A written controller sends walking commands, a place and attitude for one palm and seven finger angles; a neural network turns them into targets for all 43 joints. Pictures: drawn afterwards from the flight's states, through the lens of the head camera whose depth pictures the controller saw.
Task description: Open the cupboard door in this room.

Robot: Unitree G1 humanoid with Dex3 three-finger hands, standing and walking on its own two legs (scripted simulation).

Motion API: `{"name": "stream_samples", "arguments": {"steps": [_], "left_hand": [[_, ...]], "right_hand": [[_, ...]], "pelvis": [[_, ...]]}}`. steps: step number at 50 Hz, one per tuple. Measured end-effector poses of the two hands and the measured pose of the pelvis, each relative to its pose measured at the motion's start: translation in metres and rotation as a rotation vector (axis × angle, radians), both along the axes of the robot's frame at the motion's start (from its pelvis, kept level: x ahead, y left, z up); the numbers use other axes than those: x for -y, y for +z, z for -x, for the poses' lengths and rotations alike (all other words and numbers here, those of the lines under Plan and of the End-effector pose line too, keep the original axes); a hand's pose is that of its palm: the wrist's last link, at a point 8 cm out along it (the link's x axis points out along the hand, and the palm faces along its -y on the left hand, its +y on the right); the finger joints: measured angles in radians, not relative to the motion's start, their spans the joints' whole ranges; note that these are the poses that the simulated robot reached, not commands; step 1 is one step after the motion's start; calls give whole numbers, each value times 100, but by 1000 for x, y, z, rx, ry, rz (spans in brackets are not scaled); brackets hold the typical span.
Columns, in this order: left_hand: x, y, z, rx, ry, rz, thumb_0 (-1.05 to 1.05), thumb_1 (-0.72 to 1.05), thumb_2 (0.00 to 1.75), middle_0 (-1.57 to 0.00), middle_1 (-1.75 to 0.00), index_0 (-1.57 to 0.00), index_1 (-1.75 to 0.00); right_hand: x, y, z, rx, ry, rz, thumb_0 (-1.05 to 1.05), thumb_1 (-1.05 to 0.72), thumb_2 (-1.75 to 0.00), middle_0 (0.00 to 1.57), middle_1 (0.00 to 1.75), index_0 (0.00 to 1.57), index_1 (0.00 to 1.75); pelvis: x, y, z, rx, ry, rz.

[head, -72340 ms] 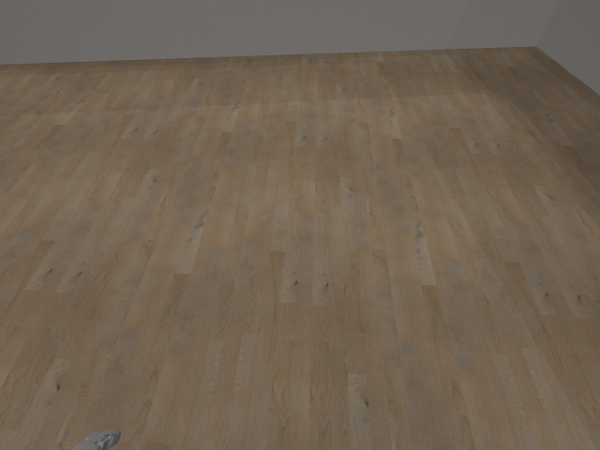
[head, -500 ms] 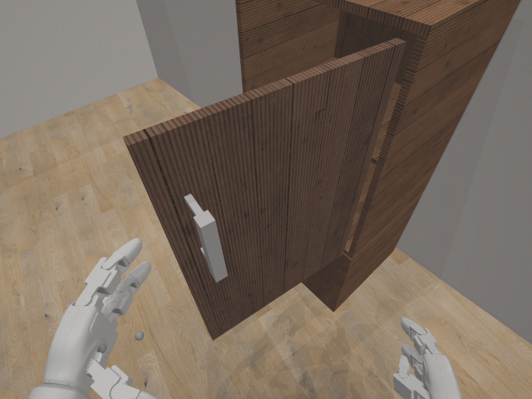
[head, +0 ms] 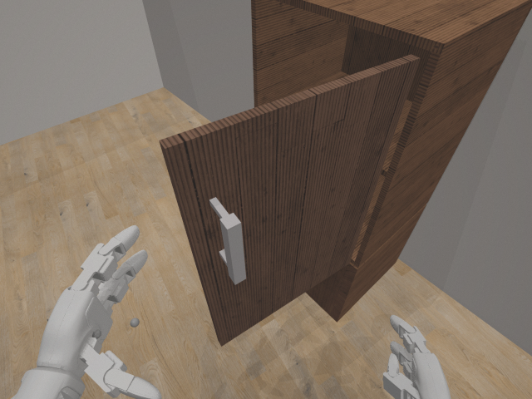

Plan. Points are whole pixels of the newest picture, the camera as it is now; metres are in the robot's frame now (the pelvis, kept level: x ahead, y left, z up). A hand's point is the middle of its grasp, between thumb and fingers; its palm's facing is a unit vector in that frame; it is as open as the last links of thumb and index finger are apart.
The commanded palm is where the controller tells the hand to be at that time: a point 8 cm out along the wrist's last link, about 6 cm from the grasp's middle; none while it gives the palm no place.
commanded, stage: draw the hand back to the body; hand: left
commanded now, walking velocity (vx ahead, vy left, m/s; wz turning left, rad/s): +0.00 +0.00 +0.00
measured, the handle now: (227, 242) +0.31 +0.10 +0.10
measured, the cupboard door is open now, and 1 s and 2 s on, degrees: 82 82 82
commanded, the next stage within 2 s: step back with the hand held close in 1.24 s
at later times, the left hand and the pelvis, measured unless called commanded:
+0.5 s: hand (87, 288) +0.20 +0.23 +0.14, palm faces +0.35 -0.86 -0.38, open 13.4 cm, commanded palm +0.15 +0.27 +0.17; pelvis +0.02 +0.00 +0.03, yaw -1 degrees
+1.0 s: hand (70, 250) +0.22 +0.25 +0.18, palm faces +0.44 -0.80 -0.40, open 7.9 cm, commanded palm +0.17 +0.28 +0.20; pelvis +0.03 -0.01 +0.03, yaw -2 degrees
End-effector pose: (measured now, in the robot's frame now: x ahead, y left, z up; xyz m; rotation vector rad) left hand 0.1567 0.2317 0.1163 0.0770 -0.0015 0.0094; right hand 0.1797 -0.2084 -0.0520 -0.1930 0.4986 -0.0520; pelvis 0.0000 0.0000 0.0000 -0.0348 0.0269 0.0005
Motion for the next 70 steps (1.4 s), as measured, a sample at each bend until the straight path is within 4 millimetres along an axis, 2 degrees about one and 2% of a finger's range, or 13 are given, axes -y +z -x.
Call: {"name": "stream_samples", "arguments": {"steps": [9,14,24,43,50,56,70], "left_hand": [[-11,18,-2,15,7,-17,-2,-47,31,-15,-30,-16,-30],[-21,31,1,3,178,-208,-2,-37,36,-16,-30,-16,-30],[-37,45,-2,9,350,-317,-1,-6,49,-17,-30,-18,-30],[-50,82,-21,121,423,-388,0,59,77,-20,-30,-20,-30],[-50,84,-22,129,435,-382,0,79,86,-21,-30,-21,-30],[-45,78,-21,109,418,-374,1,86,89,-21,-30,-21,-30],[-46,85,-15,140,422,-383,1,89,90,-21,-30,-21,-30]], "right_hand": [[0,9,-3,18,7,9,2,-90,-90,21,30,20,30],[0,14,-7,-4,-3,31,2,-90,-90,21,30,20,30],[3,8,-12,-107,5,47,2,-90,-90,21,30,20,30],[20,7,-24,-155,-26,32,2,-90,-90,21,30,20,30],[27,5,-19,-171,-39,31,2,-90,-90,21,30,20,30],[31,4,-13,-179,-48,33,2,-90,-90,21,30,20,30],[28,4,-7,-171,-44,23,2,-90,-90,21,30,20,30]], "pelvis": [[-3,7,-5,21,1,1],[-3,15,-8,53,-10,-5],[-1,26,-17,89,-13,-15],[9,31,-27,109,-28,-19],[13,32,-25,111,-31,-20],[14,32,-23,114,-33,-20],[15,32,-16,116,-31,-19]]}}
